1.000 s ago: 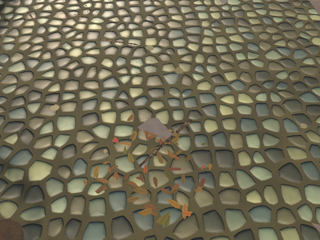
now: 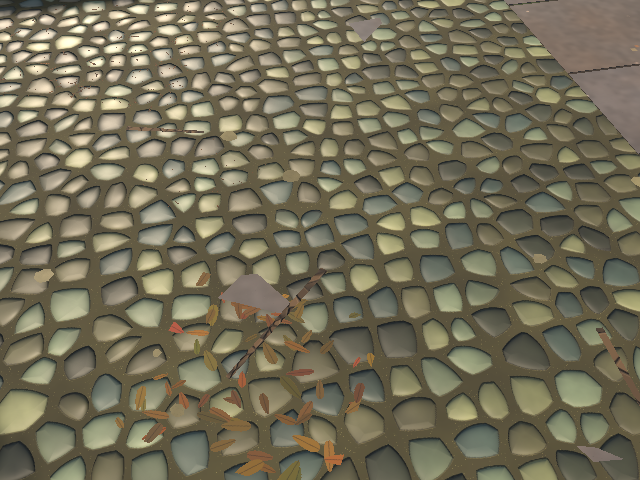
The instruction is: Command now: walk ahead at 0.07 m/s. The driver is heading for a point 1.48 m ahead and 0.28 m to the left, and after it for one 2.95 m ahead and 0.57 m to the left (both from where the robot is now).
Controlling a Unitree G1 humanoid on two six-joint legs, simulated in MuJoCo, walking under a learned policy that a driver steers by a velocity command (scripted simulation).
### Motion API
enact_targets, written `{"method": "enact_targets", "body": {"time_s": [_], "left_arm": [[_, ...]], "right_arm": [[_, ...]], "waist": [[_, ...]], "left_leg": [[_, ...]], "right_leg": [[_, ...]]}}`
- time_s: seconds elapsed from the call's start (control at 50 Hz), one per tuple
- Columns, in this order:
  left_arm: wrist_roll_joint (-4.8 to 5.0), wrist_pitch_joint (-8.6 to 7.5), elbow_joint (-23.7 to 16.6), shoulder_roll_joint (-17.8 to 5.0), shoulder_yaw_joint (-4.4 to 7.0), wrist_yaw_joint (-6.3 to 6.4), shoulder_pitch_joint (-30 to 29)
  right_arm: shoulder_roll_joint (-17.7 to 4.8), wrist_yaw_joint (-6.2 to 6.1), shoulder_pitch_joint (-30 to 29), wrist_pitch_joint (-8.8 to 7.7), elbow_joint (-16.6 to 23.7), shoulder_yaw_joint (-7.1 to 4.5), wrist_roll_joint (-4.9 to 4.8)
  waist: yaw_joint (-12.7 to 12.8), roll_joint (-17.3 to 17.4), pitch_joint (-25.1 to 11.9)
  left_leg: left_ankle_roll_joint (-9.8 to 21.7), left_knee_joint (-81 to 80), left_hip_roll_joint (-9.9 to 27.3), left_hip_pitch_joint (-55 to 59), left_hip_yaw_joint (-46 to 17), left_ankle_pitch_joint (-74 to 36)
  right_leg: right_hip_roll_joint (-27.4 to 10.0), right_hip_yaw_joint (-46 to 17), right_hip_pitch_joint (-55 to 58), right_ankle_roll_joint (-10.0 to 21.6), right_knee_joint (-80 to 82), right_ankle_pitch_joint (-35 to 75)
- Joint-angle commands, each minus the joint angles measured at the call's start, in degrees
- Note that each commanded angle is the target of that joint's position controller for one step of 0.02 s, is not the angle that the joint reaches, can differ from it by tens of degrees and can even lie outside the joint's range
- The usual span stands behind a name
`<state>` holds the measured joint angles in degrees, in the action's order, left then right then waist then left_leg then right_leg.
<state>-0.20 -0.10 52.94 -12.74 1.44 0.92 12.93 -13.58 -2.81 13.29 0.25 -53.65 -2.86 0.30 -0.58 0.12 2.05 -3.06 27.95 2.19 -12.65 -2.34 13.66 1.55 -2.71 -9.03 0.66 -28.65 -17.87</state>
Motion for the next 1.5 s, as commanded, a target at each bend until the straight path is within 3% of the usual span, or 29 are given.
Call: {"method": "enact_targets", "body": {"time_s": [0.02,0.1,0.18,0.22,0.24,0.26,0.28,0.32,0.42,0.62,0.66,0.7,0.72,0.74,0.76,0.78,0.8,0.84,0.96,1.12,1.2,1.22,1.24,1.26,1.28,1.3,1.34,1.4,1.5], "left_arm": [[0.43,-0.20,-0.5,-6.8,1.53,0.54,2.2],[1.49,-1.21,0.0,-12.7,3.36,0.87,5.3],[2.58,-2.34,-1.4,-10.9,3.10,0.58,-1.1],[1.84,-2.43,-2.1,-7.8,2.19,0.31,-2.7],[1.08,-3.04,-3.7,-3.9,1.12,0.33,-3.3],[2.08,-4.00,-5.1,-5.7,1.80,0.45,-3.4],[3.04,-4.75,-4.6,-7.7,2.24,0.10,-2.2],[2.81,-5.69,-3.2,-7.7,2.49,-0.55,-2.0],[1.22,-4.96,-3.9,-5.2,2.63,-1.86,-6.7],[1.93,-5.62,-10.7,-4.9,1.31,-3.61,-22.5],[1.85,-5.87,-10.2,-7.2,2.26,-3.79,-18.9],[2.01,-5.55,-5.8,-11.2,4.56,-3.07,-3.8],[1.33,-5.20,-3.3,-14.3,5.54,-2.43,7.2],[0.76,-5.10,-1.5,-18.0,6.22,-2.69,12.6],[1.10,-5.09,-1.2,-12.2,4.60,-2.76,10.9],[1.14,-5.41,-2.1,-10.0,3.81,-2.55,4.5],[0.83,-5.85,-3.2,-8.4,3.25,-2.52,-0.9],[-0.38,-6.86,-2.9,-5.4,2.35,-2.91,-5.0],[-0.73,-7.56,0.4,-8.3,3.03,-1.64,-1.9],[0.16,-5.06,1.4,-11.1,2.93,0.48,3.3],[1.15,-2.12,-0.2,-13.6,3.83,1.70,1.3],[1.15,-1.60,-1.2,-13.3,3.71,1.92,0.3],[-0.07,-1.93,-2.4,-11.9,3.07,1.72,2.6],[-2.47,-3.11,-4.0,-4.0,0.74,0.44,10.4],[-0.62,-4.36,-3.6,-9.3,1.50,-0.58,8.2],[1.47,-4.59,-5.5,-11.1,2.21,-0.73,2.1],[0.62,-3.45,-5.9,-10.7,2.51,0.74,-1.5],[-0.16,-1.38,-6.5,-9.9,2.86,1.41,0.6],[-0.23,-0.34,-7.2,-8.9,2.65,2.19,-1.1]], "right_arm": [[-5.5,-0.32,1.6,-0.28,0.4,-1.16,-0.37],[-4.1,0.67,-4.1,-2.88,3.1,-0.72,-1.72],[-4.3,2.82,2.1,-5.95,0.6,-1.09,-2.31],[-5.8,3.01,13.3,-5.89,-4.5,-2.35,-1.35],[-11.3,2.79,19.6,-5.91,-5.1,-3.53,-1.33],[-12.3,3.62,20.7,-6.52,-5.3,-3.10,-0.55],[-9.0,3.66,14.6,-7.09,-3.7,-1.90,-0.61],[-7.2,3.86,9.0,-7.30,-1.7,-1.13,-0.57],[-5.4,3.05,13.9,-5.93,-3.3,0.14,-0.20],[-8.0,1.52,16.4,-4.97,-4.9,-0.63,-1.13],[-9.3,1.45,14.8,-4.44,-4.4,-1.21,-0.87],[-9.5,1.51,13.2,-3.39,-3.7,-1.30,-0.26],[-8.1,1.62,13.0,-3.34,-2.3,-0.52,0.43],[1.3,2.61,21.4,-4.49,-2.1,2.02,0.07],[-3.6,2.97,17.2,-6.32,-2.6,1.00,-1.51],[-7.5,3.04,10.9,-7.33,0.0,-0.23,-3.44],[-8.1,2.60,7.4,-7.66,0.9,-0.35,-3.64],[-6.5,1.84,7.8,-6.28,0.5,-1.09,-2.42],[-4.6,1.64,2.8,-3.42,3.7,-1.38,-1.70],[-2.7,4.93,-12.0,-4.37,10.8,-0.10,-0.61],[-7.5,6.65,-3.6,-4.09,11.7,-2.23,-0.72],[-10.4,6.38,3.8,-4.28,10.0,-3.76,-0.77],[-15.3,5.06,8.4,-4.06,9.7,-5.25,-0.46],[-20.3,4.22,5.4,-3.62,11.7,-5.56,0.49],[-16.8,4.35,7.3,-3.34,13.5,-4.79,0.66],[-14.1,4.31,3.1,-3.23,14.8,-4.14,0.44],[-10.4,3.61,-3.3,-2.58,15.8,-3.17,-1.00],[-10.9,3.17,-5.0,-2.20,17.1,-3.30,0.54],[-11.8,1.50,-4.1,-1.16,17.9,-3.52,-0.26]], "waist": [[0.5,-2.2,-1.1],[3.3,-12.0,8.3],[-2.1,-8.4,6.1],[-6.0,-1.3,0.6],[-7.2,14.7,-2.1],[-6.3,17.8,-1.6],[-3.4,10.3,3.1],[-1.5,5.3,4.8],[-2.3,5.1,2.7],[-2.9,4.8,6.9],[0.1,6.1,3.0],[7.8,7.2,-7.0],[11.5,3.3,-14.8],[6.6,-13.2,-25.2],[8.5,-10.5,-22.8],[7.0,-8.8,-11.8],[4.9,-2.9,-7.0],[0.6,-2.6,-3.4],[-0.4,-2.6,1.6],[4.0,-1.3,3.0],[-1.4,-4.7,-3.8],[-5.1,-3.2,-7.5],[-6.3,4.2,-12.6],[1.4,16.8,-20.3],[-3.2,8.8,-30.6],[-3.6,5.0,-24.0],[-0.5,-0.8,-11.5],[2.7,3.0,-9.3],[1.7,4.7,-12.1]], "left_leg": [[1.2,0.0,-2.6,2.4,3.2,2.9],[4.0,16.5,-1.9,-13.5,3.2,12.1],[7.6,2.1,-0.3,-3.0,4.0,7.1],[6.6,-3.3,-0.5,15.8,0.3,0.0],[11.8,-13.5,12.1,22.7,-21.2,9.1],[18.3,-19.6,20.0,21.9,-39.2,15.8],[18.3,-19.3,20.1,18.9,-35.8,18.0],[14.2,-19.9,14.8,17.0,-23.4,11.3],[12.8,-20.1,9.7,17.3,-8.0,-17.6],[12.5,-21.5,11.7,16.7,-1.7,-22.4],[11.3,-15.4,12.5,20.2,-0.9,-38.7],[9.1,2.6,9.7,17.6,1.6,-54.4],[7.7,19.4,7.3,3.8,2.1,-39.5],[3.9,42.1,-4.8,-18.3,1.1,6.0],[5.2,50.0,-4.6,-24.8,-6.6,18.0],[6.4,51.8,-1.4,-29.3,-5.5,14.2],[6.8,49.0,1.9,-26.7,-4.4,8.4],[6.5,43.1,5.7,-19.7,-4.3,2.9],[4.5,32.1,6.9,-25.2,-5.3,-7.0],[4.6,8.3,2.9,-23.6,4.1,-19.6],[8.0,5.5,-2.8,-13.8,7.4,-9.0],[9.8,0.6,-4.9,-4.6,7.3,-13.6],[13.0,-0.2,1.9,9.7,-2.8,-33.9],[25.6,4.1,17.7,29.9,-28.1,-57.1],[28.8,-1.0,19.9,31.5,-35.4,-48.4],[25.7,-3.2,16.8,25.7,-28.1,-40.9],[20.6,-7.3,11.6,8.7,-19.4,-29.3],[19.5,-10.0,8.0,-3.2,-15.9,-27.7],[17.9,-9.0,6.9,-2.5,-15.1,-20.7]], "right_leg": [[-2.4,-3.0,-4.6,2.3,8.1,-5.4],[-17.1,-24.8,-7.2,12.4,20.2,-31.2],[-14.3,-16.1,-7.5,9.6,15.9,-14.5],[-6.5,-5.8,-16.2,5.4,1.4,-4.1],[0.3,2.9,-25.5,0.9,-18.8,-5.5],[2.1,-0.9,-32.6,0.8,-31.1,-14.8],[-2.2,-3.8,-36.5,2.0,-37.2,-11.4],[-6.2,-2.3,-37.1,3.8,-36.0,-0.1],[-7.3,2.4,-35.1,1.0,-26.6,10.0],[-4.0,4.1,-27.2,2.1,-1.4,20.2],[-1.8,5.2,-20.8,4.0,-0.9,16.6],[1.3,7.3,-1.1,6.9,-0.8,15.3],[-7.8,-3.3,18.1,10.4,-3.0,12.7],[-23.0,-33.5,37.4,20.9,3.8,-3.2],[-22.7,-42.0,34.0,19.7,12.5,-9.3],[-21.5,-32.2,24.5,16.4,14.0,-7.0],[-19.8,-24.0,14.4,14.6,15.7,-0.2],[-15.8,-12.5,2.0,11.9,18.9,8.5],[-14.8,-0.5,-3.3,12.0,24.6,14.4],[-14.0,11.8,6.2,8.2,17.6,36.3],[-15.3,12.8,12.2,5.0,0.1,55.4],[-13.0,13.7,9.9,3.0,-10.7,52.5],[-9.2,14.3,-1.1,-0.5,-27.3,33.4],[2.2,9.7,-24.0,-4.6,-49.1,-21.8],[2.2,-2.7,-26.1,-3.6,-55.6,-22.8],[-0.6,-3.5,-29.4,-2.3,-54.3,-17.2],[-4.5,-2.1,-28.8,-2.5,-45.6,-9.3],[-4.0,-1.6,-21.0,-3.2,-37.5,-5.8],[-3.5,-2.1,-21.1,-5.6,-26.9,0.4]]}}
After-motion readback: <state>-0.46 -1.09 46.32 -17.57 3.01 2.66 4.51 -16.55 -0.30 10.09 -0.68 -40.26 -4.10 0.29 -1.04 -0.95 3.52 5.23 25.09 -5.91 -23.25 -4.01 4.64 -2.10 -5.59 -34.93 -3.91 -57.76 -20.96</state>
